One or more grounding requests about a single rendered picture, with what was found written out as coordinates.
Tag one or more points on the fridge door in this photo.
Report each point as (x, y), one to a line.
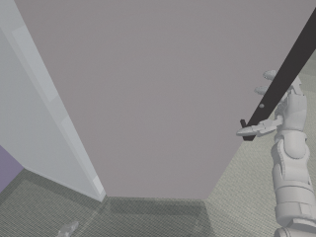
(156, 89)

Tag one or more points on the robot right upper arm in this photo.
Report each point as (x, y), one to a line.
(290, 232)

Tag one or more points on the right robot hand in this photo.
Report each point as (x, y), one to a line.
(292, 106)

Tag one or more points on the handle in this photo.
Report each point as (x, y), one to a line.
(292, 65)

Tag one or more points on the left robot hand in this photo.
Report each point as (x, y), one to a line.
(67, 230)

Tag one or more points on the robot right forearm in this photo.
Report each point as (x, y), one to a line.
(295, 198)

